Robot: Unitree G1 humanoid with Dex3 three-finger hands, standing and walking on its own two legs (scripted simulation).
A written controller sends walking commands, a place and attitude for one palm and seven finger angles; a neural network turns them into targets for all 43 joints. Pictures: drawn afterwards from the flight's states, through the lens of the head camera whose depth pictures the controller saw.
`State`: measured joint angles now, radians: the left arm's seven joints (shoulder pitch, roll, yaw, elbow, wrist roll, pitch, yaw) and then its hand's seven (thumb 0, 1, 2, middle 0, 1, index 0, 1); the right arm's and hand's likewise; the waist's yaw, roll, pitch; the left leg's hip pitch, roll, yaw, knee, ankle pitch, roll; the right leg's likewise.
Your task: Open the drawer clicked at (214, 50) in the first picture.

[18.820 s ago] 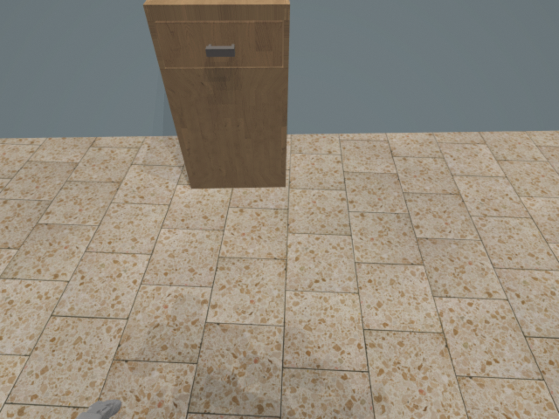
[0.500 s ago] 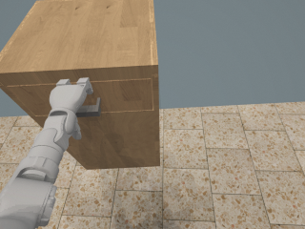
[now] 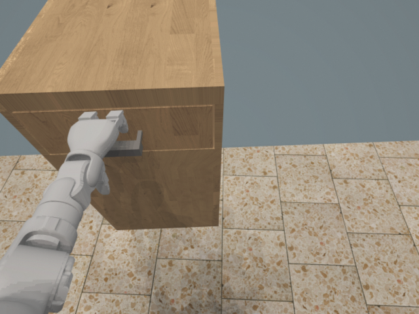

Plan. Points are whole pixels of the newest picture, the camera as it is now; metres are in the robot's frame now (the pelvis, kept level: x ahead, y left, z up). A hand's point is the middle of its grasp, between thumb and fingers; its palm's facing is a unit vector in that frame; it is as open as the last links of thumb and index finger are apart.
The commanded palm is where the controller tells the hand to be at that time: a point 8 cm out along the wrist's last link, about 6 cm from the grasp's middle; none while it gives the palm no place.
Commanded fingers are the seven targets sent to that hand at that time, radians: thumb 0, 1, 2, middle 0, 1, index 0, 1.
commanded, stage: re-aim the fingers above the handle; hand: left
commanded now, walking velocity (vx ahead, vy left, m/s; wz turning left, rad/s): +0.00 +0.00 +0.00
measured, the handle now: (121, 141) +0.50 +0.23 -0.02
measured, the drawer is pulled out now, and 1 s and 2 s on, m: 0.00 0.00 0.00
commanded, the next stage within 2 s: lower the fingers behind the handle in 1.14 s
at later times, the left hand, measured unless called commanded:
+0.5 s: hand (99, 150) +0.43 +0.25 +0.03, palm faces -0.10 -0.01 -0.99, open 13.7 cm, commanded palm +0.42 +0.23 +0.10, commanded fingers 0.00 -0.50 0.30 -0.30 -1.20 -0.30 -1.20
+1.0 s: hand (111, 153) +0.43 +0.22 +0.03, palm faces -0.15 -0.03 -0.99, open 13.8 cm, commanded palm +0.41 +0.22 +0.10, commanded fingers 0.00 -0.50 0.30 -0.30 -1.20 -0.30 -1.20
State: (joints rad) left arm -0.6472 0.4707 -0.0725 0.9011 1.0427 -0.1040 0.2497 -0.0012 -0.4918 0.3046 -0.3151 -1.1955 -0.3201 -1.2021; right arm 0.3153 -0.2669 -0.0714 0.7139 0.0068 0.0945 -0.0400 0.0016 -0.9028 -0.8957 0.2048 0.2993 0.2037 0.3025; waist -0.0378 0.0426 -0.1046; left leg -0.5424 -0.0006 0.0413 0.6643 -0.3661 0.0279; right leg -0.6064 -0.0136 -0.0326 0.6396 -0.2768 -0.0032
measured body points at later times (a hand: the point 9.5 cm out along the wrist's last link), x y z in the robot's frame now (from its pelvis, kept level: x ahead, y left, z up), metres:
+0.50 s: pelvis +0.00 +0.00 +0.00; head +0.08 -0.02 +0.45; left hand +0.43 +0.24 +0.09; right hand +0.06 -0.26 -0.14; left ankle -0.03 +0.10 -0.72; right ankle +0.01 -0.12 -0.72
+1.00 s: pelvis +0.01 -0.01 +0.00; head +0.07 -0.04 +0.45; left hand +0.43 +0.22 +0.08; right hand +0.07 -0.27 -0.14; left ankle -0.03 +0.10 -0.72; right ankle +0.01 -0.12 -0.72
